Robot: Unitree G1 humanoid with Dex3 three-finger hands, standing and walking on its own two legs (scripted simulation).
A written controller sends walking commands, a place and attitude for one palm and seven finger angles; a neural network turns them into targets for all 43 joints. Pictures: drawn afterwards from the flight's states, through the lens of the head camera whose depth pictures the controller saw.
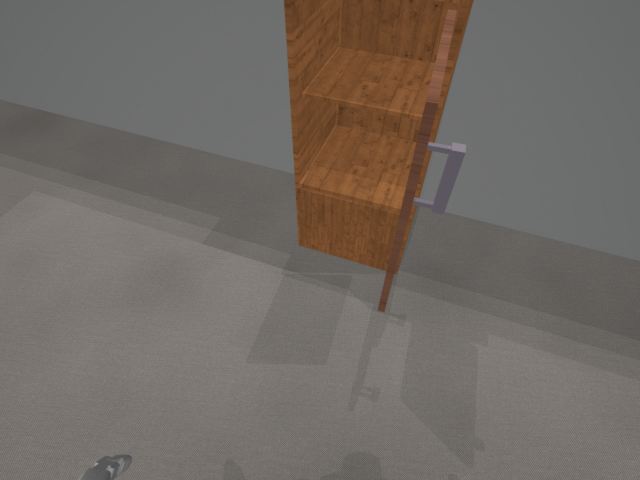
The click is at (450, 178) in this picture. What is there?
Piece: cupboard door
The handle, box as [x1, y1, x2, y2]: [412, 142, 465, 214]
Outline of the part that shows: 428,142 427,149 449,154 434,200 429,201 414,198 412,204 430,207 432,211 443,214 465,152 465,145 452,142 452,144 449,146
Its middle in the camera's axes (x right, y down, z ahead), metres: +0.21 -0.11 +0.70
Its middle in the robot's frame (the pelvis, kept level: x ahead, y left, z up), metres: +0.61 -0.18 +0.01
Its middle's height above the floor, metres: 0.78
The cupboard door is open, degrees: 94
